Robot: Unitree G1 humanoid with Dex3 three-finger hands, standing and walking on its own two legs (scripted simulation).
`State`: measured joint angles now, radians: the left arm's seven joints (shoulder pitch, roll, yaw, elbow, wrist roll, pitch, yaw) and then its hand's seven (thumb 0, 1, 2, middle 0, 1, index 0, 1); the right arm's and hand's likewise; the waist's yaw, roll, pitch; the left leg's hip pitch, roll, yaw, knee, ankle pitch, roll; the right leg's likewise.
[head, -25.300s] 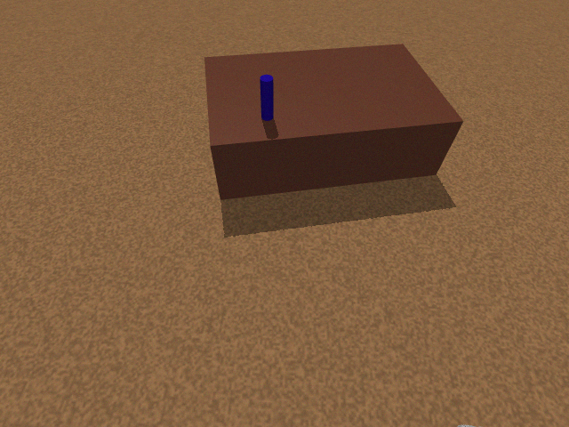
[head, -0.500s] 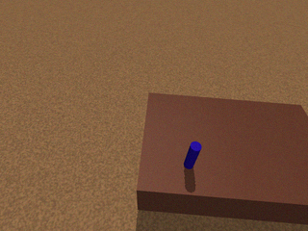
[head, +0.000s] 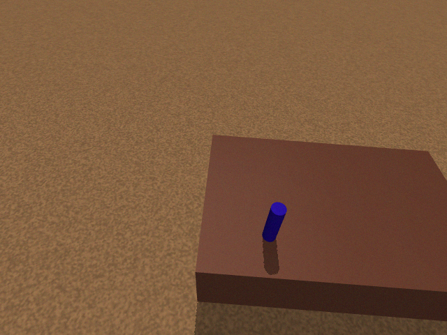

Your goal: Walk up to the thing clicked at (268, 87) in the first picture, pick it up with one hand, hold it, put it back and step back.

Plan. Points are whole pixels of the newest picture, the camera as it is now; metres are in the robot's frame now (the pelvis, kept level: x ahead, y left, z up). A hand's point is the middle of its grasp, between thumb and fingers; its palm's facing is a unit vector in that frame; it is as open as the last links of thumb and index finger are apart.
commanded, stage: home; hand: right
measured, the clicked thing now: (273, 223) +0.53 -0.19 -0.35
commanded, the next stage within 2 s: stand in 0.60 s
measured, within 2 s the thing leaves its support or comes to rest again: neither
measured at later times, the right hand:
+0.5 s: hand out of the picture +0.07 -0.23 -0.16, palm faces -0.04 +0.94 -0.35, open 17.4 cm
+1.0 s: hand out of the picture +0.10 -0.24 -0.15, palm faces -0.04 +0.93 -0.37, open 12.9 cm
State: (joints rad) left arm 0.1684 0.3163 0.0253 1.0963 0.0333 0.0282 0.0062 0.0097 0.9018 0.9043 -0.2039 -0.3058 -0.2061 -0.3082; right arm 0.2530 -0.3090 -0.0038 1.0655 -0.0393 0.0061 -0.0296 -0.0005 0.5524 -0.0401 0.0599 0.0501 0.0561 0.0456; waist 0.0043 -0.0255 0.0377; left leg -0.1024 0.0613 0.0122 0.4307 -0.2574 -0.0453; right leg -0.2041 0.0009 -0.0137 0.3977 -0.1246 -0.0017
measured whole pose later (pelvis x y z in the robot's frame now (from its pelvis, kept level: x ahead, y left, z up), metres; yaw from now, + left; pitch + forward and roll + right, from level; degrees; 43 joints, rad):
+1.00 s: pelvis +0.03 +0.01 +0.00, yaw +1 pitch -3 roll +0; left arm 0.11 0.33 0.01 1.14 0.02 0.00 0.00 0.01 0.90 0.90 -0.20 -0.30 -0.21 -0.30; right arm 0.14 -0.34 0.00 1.10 -0.02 0.00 -0.02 0.00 -0.04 -0.59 0.19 0.26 0.18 0.26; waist 0.00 -0.01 0.05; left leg -0.05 0.04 0.00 0.34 -0.25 -0.03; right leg -0.16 -0.02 -0.02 0.35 -0.14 0.01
